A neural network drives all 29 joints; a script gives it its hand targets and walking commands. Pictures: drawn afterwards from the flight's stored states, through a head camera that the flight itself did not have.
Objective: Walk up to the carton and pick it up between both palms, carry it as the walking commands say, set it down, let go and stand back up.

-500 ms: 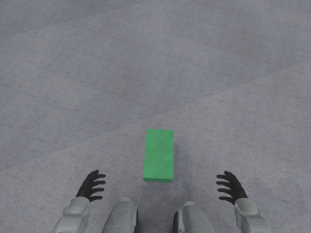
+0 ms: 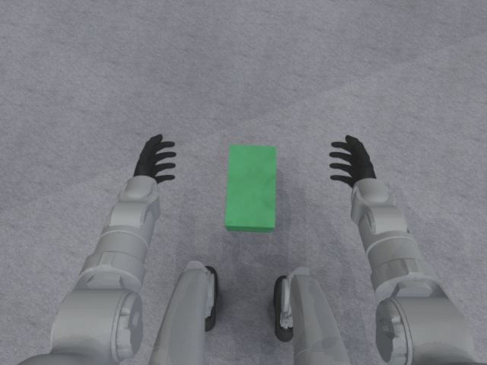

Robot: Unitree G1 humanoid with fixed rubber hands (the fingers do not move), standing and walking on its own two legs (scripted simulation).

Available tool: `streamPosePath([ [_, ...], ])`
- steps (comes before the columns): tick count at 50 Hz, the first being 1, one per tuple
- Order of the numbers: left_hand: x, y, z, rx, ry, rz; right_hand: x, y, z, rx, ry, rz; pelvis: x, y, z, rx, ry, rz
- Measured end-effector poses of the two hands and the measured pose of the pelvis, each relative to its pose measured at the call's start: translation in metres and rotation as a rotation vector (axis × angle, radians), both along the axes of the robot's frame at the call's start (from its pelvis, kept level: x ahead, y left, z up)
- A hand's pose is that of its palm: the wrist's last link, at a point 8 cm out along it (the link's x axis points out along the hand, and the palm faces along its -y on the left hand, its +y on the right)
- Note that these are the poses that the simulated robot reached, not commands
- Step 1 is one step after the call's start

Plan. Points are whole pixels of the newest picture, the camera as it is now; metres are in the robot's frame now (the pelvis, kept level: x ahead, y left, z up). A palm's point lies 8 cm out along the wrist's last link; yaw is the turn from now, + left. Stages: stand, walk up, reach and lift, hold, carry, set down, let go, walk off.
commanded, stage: reach and lift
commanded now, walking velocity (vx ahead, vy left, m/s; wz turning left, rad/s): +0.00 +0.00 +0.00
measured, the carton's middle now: (250, 190) +0.50 +0.00 -0.60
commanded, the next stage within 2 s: none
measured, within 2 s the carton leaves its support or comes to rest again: neither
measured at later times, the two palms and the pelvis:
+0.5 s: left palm (172, 139) +0.49 +0.17 -0.14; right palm (341, 138) +0.50 -0.17 -0.14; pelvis +0.01 +0.00 -0.02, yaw +0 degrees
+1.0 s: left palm (188, 165) +0.48 +0.16 -0.29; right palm (316, 167) +0.49 -0.16 -0.30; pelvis -0.01 +0.00 -0.15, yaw +1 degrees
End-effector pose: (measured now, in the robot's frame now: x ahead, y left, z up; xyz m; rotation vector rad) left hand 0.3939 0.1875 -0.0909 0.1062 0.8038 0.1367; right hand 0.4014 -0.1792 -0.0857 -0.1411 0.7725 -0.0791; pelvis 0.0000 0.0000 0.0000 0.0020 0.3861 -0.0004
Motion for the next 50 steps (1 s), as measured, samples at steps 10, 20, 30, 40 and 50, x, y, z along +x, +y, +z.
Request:
streamPosePath([
  [10,0.044,-0.01,-0.04,-0.007,-0.074,0.033,0.046,0.008,-0.039,0.029,-0.08,-0.018,0.007,-0.001,-0.012,0.002,0.17,0.0],
  [20,0.096,-0.025,-0.042,-0.021,-0.181,0.014,0.099,0.017,-0.041,0.071,-0.187,-0.043,0.01,-0.003,-0.018,0.005,0.261,-0.001],
  [30,0.091,-0.02,-0.072,-0.027,-0.151,0.021,0.091,0.011,-0.076,0.071,-0.142,-0.072,0.011,-0.002,-0.029,0.005,0.33,-0.001],
  [40,0.089,-0.025,-0.135,-0.025,-0.16,0.02,0.093,0.019,-0.14,0.092,-0.152,-0.069,-0.007,-0.002,-0.086,0.014,0.39,-0.002],
  [50,0.09,-0.028,-0.2,-0.036,-0.147,0.054,0.09,0.022,-0.21,0.087,-0.117,-0.087,-0.015,-0.003,-0.147,0.024,0.417,-0.001],
])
